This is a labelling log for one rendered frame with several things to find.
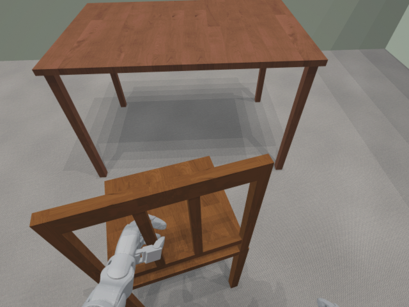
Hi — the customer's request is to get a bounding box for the chair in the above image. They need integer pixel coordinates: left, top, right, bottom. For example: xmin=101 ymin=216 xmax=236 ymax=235
xmin=29 ymin=154 xmax=274 ymax=307

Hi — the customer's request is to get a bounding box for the robot left forearm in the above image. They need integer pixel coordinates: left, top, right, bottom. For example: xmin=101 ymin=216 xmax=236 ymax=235
xmin=82 ymin=253 xmax=135 ymax=307

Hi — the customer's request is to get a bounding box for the table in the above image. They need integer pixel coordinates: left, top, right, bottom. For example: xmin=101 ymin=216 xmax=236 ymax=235
xmin=32 ymin=0 xmax=328 ymax=177

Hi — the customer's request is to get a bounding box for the robot left hand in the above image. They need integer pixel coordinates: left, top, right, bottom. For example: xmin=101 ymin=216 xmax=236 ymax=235
xmin=114 ymin=214 xmax=167 ymax=265

